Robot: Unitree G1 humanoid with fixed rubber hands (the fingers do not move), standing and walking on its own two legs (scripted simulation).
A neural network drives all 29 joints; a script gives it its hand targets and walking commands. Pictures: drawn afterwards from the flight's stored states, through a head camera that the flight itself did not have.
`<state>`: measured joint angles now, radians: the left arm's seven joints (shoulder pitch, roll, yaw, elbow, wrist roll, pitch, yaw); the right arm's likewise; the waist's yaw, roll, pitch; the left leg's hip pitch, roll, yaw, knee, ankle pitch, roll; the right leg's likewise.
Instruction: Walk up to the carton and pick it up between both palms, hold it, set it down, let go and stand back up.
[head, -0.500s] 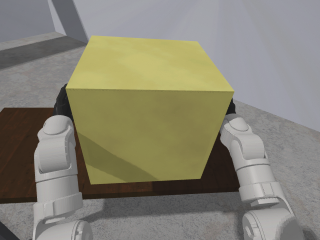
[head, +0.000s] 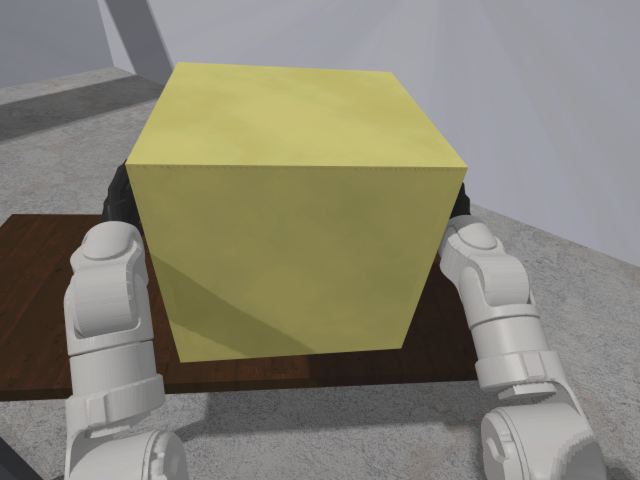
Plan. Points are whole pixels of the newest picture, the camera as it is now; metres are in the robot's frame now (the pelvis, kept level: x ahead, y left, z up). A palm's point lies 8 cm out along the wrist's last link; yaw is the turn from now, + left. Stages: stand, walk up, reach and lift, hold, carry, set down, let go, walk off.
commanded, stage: hold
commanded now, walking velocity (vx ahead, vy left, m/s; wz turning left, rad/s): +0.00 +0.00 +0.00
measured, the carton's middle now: (292, 208) +0.41 +0.01 +0.19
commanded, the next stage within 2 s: none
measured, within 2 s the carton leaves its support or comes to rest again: neither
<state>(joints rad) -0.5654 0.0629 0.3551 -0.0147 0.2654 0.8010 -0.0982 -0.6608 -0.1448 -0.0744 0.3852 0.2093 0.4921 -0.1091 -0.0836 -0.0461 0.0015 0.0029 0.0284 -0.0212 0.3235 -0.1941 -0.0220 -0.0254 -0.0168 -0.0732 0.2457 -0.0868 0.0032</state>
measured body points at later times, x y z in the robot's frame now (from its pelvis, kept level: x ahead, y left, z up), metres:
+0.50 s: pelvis +0.00 +0.00 +0.00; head -0.06 +0.02 +0.45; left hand +0.36 +0.20 +0.21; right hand +0.37 -0.18 +0.22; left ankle +0.00 +0.13 -0.75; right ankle +0.04 -0.12 -0.75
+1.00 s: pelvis +0.01 +0.00 +0.00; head -0.05 +0.02 +0.45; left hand +0.37 +0.20 +0.21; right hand +0.37 -0.18 +0.21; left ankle +0.00 +0.13 -0.75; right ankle +0.04 -0.12 -0.75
